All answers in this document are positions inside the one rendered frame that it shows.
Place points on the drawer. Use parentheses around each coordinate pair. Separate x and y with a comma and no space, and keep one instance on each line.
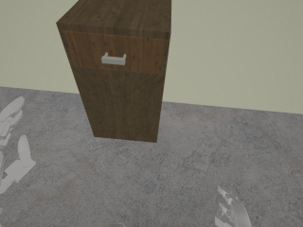
(142,54)

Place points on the cabinet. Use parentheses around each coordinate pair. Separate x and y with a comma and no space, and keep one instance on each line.
(120,104)

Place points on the handle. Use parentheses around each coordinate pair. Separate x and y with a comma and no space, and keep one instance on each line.
(113,60)

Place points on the robot left hand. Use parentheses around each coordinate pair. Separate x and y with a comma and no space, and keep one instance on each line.
(9,118)

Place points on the robot right hand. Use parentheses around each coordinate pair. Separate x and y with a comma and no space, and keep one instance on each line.
(235,214)

